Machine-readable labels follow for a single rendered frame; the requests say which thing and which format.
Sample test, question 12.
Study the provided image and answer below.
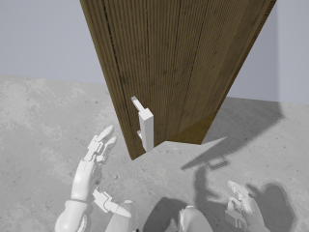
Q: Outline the robot left thigh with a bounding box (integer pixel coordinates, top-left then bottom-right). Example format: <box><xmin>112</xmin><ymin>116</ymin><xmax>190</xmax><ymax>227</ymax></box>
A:
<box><xmin>105</xmin><ymin>203</ymin><xmax>140</xmax><ymax>232</ymax></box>

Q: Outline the left robot forearm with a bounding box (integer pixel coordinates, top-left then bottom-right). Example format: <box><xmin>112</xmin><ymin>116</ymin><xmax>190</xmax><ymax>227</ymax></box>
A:
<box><xmin>54</xmin><ymin>199</ymin><xmax>94</xmax><ymax>232</ymax></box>

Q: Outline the left robot hand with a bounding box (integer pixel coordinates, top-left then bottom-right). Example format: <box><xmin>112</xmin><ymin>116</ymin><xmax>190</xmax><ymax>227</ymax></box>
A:
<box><xmin>70</xmin><ymin>125</ymin><xmax>132</xmax><ymax>218</ymax></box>

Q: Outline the handle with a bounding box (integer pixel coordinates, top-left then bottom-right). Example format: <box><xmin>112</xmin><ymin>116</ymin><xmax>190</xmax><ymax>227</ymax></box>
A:
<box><xmin>131</xmin><ymin>96</ymin><xmax>154</xmax><ymax>153</ymax></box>

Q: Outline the cupboard door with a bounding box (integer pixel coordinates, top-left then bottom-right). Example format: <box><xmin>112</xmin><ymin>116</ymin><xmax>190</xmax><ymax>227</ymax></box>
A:
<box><xmin>79</xmin><ymin>0</ymin><xmax>271</xmax><ymax>160</ymax></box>

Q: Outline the robot right thigh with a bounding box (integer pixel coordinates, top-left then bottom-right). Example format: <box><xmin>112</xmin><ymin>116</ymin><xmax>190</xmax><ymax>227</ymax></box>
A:
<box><xmin>178</xmin><ymin>208</ymin><xmax>213</xmax><ymax>232</ymax></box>

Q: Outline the robot thigh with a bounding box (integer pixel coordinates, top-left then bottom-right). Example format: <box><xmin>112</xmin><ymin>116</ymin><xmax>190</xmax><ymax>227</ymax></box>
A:
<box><xmin>105</xmin><ymin>203</ymin><xmax>140</xmax><ymax>232</ymax></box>
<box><xmin>178</xmin><ymin>208</ymin><xmax>213</xmax><ymax>232</ymax></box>

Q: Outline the right robot hand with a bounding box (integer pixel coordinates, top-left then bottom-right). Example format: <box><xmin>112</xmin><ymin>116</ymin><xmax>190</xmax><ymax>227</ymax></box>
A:
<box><xmin>225</xmin><ymin>180</ymin><xmax>265</xmax><ymax>232</ymax></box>

